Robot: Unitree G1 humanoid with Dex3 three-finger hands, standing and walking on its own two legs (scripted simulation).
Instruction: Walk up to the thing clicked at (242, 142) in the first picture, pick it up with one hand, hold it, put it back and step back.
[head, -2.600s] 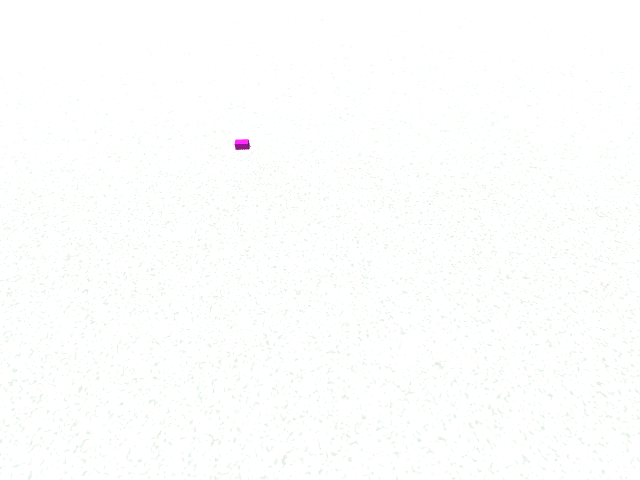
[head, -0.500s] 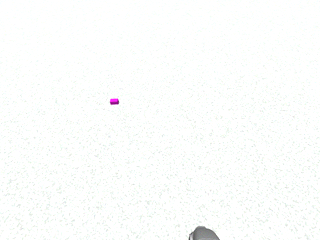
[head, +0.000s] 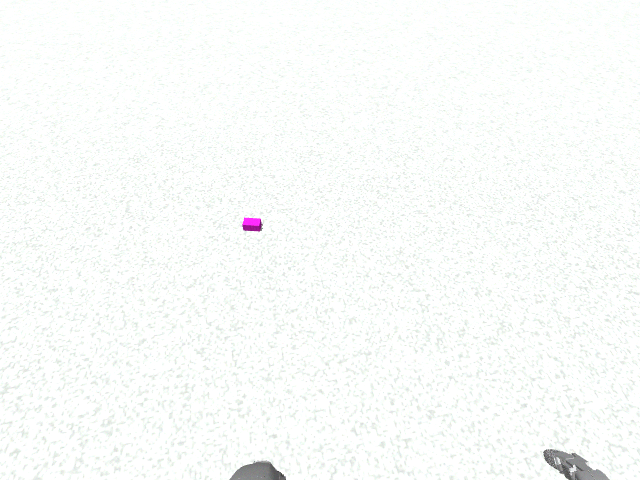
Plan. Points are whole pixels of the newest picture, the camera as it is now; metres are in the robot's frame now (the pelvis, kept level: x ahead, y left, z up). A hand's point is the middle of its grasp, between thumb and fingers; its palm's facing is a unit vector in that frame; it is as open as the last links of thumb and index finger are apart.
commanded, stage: walk up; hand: left
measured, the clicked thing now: (252, 224) +1.15 +0.32 -0.74
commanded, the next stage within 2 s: none
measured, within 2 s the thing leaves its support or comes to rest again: neither
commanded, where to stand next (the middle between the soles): +0.74 +0.11 m, yaw -4 degrees
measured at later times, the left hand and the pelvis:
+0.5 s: hand (160, 352) +0.31 +0.27 -0.11, palm faces -0.07 -0.90 -0.44, open 7.3 cm; pelvis +0.21 +0.00 +0.00, yaw -2 degrees
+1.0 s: hand (141, 289) +0.44 +0.36 -0.14, palm faces -0.09 -0.93 -0.36, open 7.3 cm; pelvis +0.39 +0.07 +0.01, yaw -2 degrees
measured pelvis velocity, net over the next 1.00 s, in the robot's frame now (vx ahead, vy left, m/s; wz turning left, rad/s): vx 0.39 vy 0.07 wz -0.04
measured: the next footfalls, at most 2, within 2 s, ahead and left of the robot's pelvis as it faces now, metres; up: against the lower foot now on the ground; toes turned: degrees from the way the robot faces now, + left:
right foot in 0.42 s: +0.32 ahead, -0.13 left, +0.00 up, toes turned -8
left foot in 0.82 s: +0.47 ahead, +0.18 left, +0.00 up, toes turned +4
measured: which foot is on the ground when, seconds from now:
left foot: down 0.00-0.42, up 0.44-0.80, down 0.82-1.00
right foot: down 0.00-0.00, up 0.02-0.40, down 0.42-0.84, up 0.86-1.00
